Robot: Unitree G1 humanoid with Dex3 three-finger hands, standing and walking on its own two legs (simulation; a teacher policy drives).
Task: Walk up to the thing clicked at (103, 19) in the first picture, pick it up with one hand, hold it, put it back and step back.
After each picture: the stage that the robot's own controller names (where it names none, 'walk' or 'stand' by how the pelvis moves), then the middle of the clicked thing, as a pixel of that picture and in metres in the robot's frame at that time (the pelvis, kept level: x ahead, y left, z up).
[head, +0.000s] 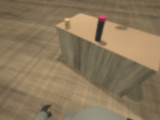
stand; (99, 29) +0.82 -0.04 +0.09
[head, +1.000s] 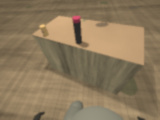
walk; (77, 31) +0.71 +0.19 +0.11
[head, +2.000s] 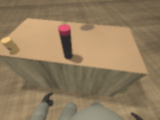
stand; (66, 44) +0.46 +0.20 +0.13
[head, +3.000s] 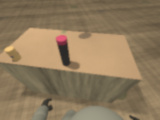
stand; (64, 52) +0.44 +0.22 +0.10
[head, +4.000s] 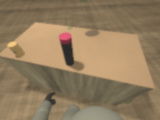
stand; (67, 51) +0.42 +0.18 +0.11
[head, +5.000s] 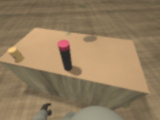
stand; (66, 57) +0.40 +0.19 +0.09
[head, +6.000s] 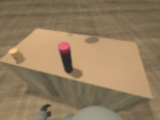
stand; (66, 59) +0.38 +0.19 +0.09
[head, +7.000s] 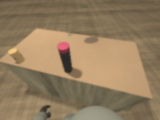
stand; (66, 59) +0.38 +0.19 +0.09
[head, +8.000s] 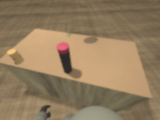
rise first; (65, 60) +0.38 +0.20 +0.09
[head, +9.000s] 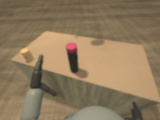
rise first; (73, 59) +0.39 +0.17 +0.09
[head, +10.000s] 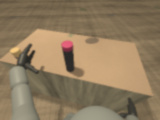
go down; (69, 58) +0.41 +0.16 +0.10
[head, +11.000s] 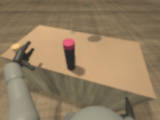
go down; (70, 56) +0.41 +0.16 +0.10
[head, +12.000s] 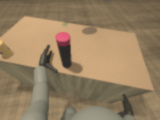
close in; (65, 53) +0.40 +0.16 +0.12
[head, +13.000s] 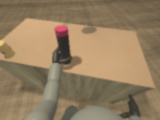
close; (64, 47) +0.44 +0.18 +0.14
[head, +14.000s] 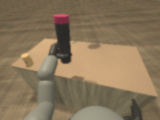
lift; (64, 41) +0.35 +0.17 +0.31
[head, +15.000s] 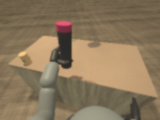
lift; (65, 48) +0.33 +0.16 +0.27
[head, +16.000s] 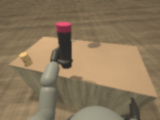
hold; (65, 48) +0.34 +0.17 +0.27
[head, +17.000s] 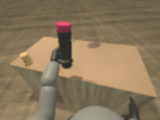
hold; (65, 48) +0.34 +0.17 +0.26
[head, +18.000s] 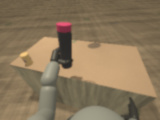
crouch; (65, 48) +0.34 +0.17 +0.27
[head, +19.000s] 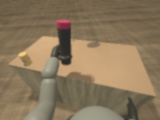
crouch; (65, 45) +0.37 +0.18 +0.26
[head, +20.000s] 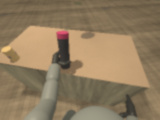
lower; (64, 51) +0.42 +0.18 +0.13
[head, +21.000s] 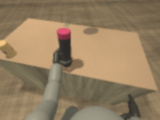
lower; (65, 50) +0.41 +0.17 +0.14
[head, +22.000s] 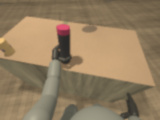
lower; (64, 46) +0.44 +0.17 +0.14
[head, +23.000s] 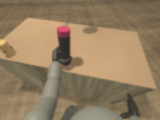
lower; (65, 48) +0.43 +0.17 +0.14
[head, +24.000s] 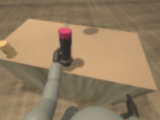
loosen; (66, 49) +0.42 +0.17 +0.14
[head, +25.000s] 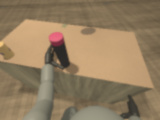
withdraw; (61, 53) +0.40 +0.19 +0.13
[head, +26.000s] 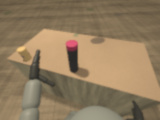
sink last; (73, 58) +0.39 +0.16 +0.11
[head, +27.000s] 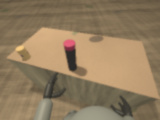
stand; (71, 57) +0.40 +0.17 +0.10
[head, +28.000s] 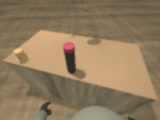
stand; (70, 60) +0.39 +0.17 +0.10
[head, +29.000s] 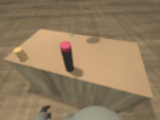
stand; (67, 58) +0.40 +0.19 +0.09
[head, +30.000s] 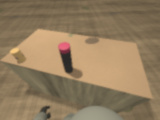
stand; (66, 59) +0.38 +0.19 +0.09
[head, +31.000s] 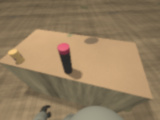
stand; (66, 60) +0.37 +0.19 +0.09
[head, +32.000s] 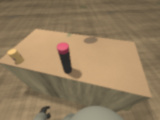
stand; (65, 60) +0.38 +0.20 +0.09
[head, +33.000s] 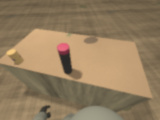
walk; (66, 60) +0.37 +0.19 +0.09
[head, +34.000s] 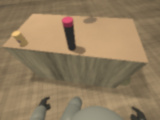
walk; (70, 36) +0.55 +0.20 +0.11
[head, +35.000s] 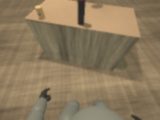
walk; (81, 11) +0.88 +0.17 +0.12
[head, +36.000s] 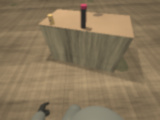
stand; (83, 17) +1.02 +0.17 +0.11
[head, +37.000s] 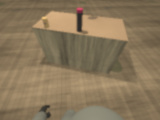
stand; (79, 21) +0.98 +0.18 +0.09
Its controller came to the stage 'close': yes
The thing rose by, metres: 0.21
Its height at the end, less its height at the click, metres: +0.00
